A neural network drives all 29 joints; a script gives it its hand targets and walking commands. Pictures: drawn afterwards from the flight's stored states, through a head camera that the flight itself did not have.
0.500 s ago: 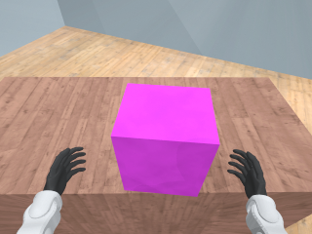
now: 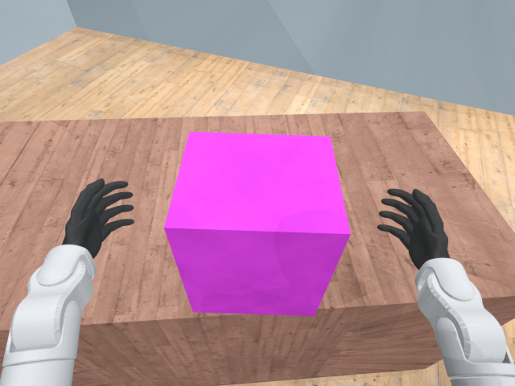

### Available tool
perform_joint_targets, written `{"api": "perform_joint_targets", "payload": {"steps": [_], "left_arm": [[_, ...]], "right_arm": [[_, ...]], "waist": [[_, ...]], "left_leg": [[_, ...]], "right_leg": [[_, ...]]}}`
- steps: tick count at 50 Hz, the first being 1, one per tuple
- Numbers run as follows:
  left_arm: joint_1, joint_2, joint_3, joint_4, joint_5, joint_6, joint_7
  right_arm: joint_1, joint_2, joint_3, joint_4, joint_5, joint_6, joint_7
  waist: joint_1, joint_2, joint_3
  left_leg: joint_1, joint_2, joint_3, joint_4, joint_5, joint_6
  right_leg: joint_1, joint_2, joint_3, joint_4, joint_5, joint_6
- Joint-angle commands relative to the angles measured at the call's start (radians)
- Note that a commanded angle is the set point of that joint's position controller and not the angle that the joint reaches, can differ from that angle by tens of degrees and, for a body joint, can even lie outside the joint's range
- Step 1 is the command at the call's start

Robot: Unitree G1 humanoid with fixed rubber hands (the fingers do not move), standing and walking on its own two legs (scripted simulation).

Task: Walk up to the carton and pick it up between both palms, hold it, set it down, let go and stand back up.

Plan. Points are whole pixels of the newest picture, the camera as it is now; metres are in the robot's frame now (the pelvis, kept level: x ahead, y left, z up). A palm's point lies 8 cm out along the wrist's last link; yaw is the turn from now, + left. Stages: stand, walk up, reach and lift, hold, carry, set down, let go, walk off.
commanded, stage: reach and lift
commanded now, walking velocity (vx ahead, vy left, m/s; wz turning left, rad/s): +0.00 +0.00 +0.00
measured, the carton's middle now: (256, 230) +0.38 -0.01 +0.01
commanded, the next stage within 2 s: none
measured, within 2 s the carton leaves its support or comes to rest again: neither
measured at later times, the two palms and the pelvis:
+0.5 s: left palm (86, 169) +0.37 +0.22 +0.18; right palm (435, 189) +0.33 -0.25 +0.16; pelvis -0.01 +0.00 +0.00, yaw +0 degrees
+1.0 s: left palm (92, 132) +0.41 +0.21 +0.20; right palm (428, 152) +0.37 -0.25 +0.19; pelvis -0.01 +0.00 +0.00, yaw +1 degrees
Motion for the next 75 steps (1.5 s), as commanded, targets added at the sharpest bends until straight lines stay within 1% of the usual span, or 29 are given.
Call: {"api": "perform_joint_targets", "payload": {"steps": [1, 10, 17, 28, 38, 42, 46, 50, 53, 55, 58, 61, 64, 69, 72, 75], "left_arm": [[-0.261, 0.144, 0.058, -0.108, 0.0, 0.018, -0.001], [-0.471, 0.178, 0.079, -0.02, 0.013, 0.121, 0.005], [-0.63, 0.208, 0.077, 0.089, 0.029, 0.157, 0.007], [-0.869, 0.256, 0.043, 0.287, 0.027, 0.145, 0.015], [-1.069, 0.288, -0.008, 0.467, 0.01, 0.12, 0.023], [-1.095, 0.277, -0.029, 0.555, 0.015, 0.101, 0.019], [-1.068, 0.252, -0.043, 0.623, 0.033, 0.06, 0.008], [-1.001, 0.217, -0.045, 0.646, 0.061, -0.004, -0.001], [-0.948, 0.19, -0.041, 0.63, 0.079, -0.067, -0.004], [-0.946, 0.181, -0.041, 0.607, 0.081, -0.115, 0.002], [-0.978, 0.176, -0.057, 0.578, 0.065, -0.179, 0.021], [-0.985, 0.167, -0.076, 0.587, 0.046, -0.226, 0.035], [-0.967, 0.152, -0.092, 0.642, 0.039, -0.265, 0.036], [-0.927, 0.121, -0.107, 0.793, 0.049, -0.342, 0.021], [-0.92, 0.105, -0.113, 0.889, 0.059, -0.413, 0.014], [-0.932, 0.09, -0.121, 0.982, 0.064, -0.499, 0.014]], "right_arm": [[-0.23, -0.138, -0.049, -0.091, 0.011, 0.004, -0.005], [-0.45, -0.175, -0.041, 0.02, 0.041, 0.073, -0.01], [-0.617, -0.196, -0.034, 0.137, 0.056, 0.102, 0.0], [-0.866, -0.227, -0.019, 0.345, 0.07, 0.104, 0.022], [-1.085, -0.264, 0.006, 0.553, 0.087, 0.087, 0.042], [-1.123, -0.263, 0.032, 0.652, 0.092, 0.077, 0.05], [-1.104, -0.239, 0.055, 0.719, 0.087, 0.053, 0.053], [-1.03, -0.2, 0.056, 0.731, 0.062, 0.006, 0.052], [-0.957, -0.162, 0.036, 0.701, 0.025, -0.048, 0.047], [-0.938, -0.142, 0.009, 0.665, -0.009, -0.093, 0.042], [-0.952, -0.139, -0.034, 0.619, -0.055, -0.156, 0.04], [-0.952, -0.146, -0.048, 0.615, -0.079, -0.2, 0.042], [-0.931, -0.138, -0.035, 0.659, -0.087, -0.232, 0.04], [-0.888, -0.099, 0.015, 0.776, -0.081, -0.279, 0.033], [-0.882, -0.074, 0.047, 0.843, -0.074, -0.326, 0.027], [-0.897, -0.06, 0.07, 0.912, -0.067, -0.391, 0.027]], "waist": [[-0.01, 0.002, -0.204], [-0.029, 0.003, -0.261], [-0.039, 0.006, -0.295], [-0.058, 0.003, -0.358], [-0.073, 0.012, -0.414], [-0.075, 0.014, -0.405], [-0.073, 0.01, -0.376], [-0.068, 0.007, -0.345], [-0.062, 0.011, -0.332], [-0.057, 0.021, -0.342], [-0.052, 0.045, -0.391], [-0.051, 0.048, -0.44], [-0.05, 0.036, -0.457], [-0.041, 0.01, -0.413], [-0.033, 0.004, -0.389], [-0.031, 0.009, -0.39]], "left_leg": [[-0.06, -0.022, -0.024, -0.024, 0.256, -0.035], [-0.094, -0.023, -0.02, -0.026, 0.219, -0.021], [-0.118, -0.025, -0.023, -0.033, 0.179, -0.004], [-0.139, -0.032, -0.03, -0.028, 0.169, 0.018], [-0.141, -0.035, -0.037, -0.012, 0.199, 0.02], [-0.134, -0.035, -0.041, -0.011, 0.204, 0.021], [-0.123, -0.039, -0.043, -0.013, 0.205, 0.021], [-0.109, -0.047, -0.042, -0.011, 0.218, 0.017], [-0.1, -0.052, -0.038, -0.005, 0.231, 0.007], [-0.094, -0.053, -0.036, 0.003, 0.241, -0.002], [-0.067, -0.048, -0.034, 0.029, 0.269, -0.022], [-0.045, -0.041, -0.037, 0.055, 0.296, -0.033], [-0.047, -0.037, -0.041, 0.067, 0.304, -0.031], [-0.094, -0.038, -0.046, 0.07, 0.271, -0.016], [-0.124, -0.04, -0.049, 0.078, 0.256, -0.012], [-0.145, -0.039, -0.053, 0.101, 0.254, -0.014]], "right_leg": [[0.172, 0.003, 0.066, 0.021, 0.194, -0.027], [0.18, 0.009, 0.058, 0.044, 0.208, -0.022], [0.185, 0.01, 0.053, 0.052, 0.204, -0.021], [0.195, 0.012, 0.043, 0.065, 0.233, -0.013], [0.187, 0.017, 0.025, 0.073, 0.266, -0.007], [0.185, 0.019, 0.02, 0.067, 0.262, -0.006], [0.193, 0.02, 0.016, 0.057, 0.248, -0.004], [0.209, 0.02, 0.012, 0.054, 0.239, -0.001], [0.215, 0.023, 0.005, 0.056, 0.235, 0.003], [0.198, 0.027, -0.004, 0.061, 0.23, 0.006], [0.141, 0.035, -0.019, 0.068, 0.221, 0.006], [0.104, 0.037, -0.024, 0.076, 0.227, 0.006], [0.094, 0.034, -0.02, 0.083, 0.232, 0.009], [0.088, 0.023, -0.006, 0.09, 0.212, 0.014], [0.065, 0.016, -0.002, 0.098, 0.191, 0.016], [0.017, 0.012, -0.005, 0.116, 0.172, 0.014]]}}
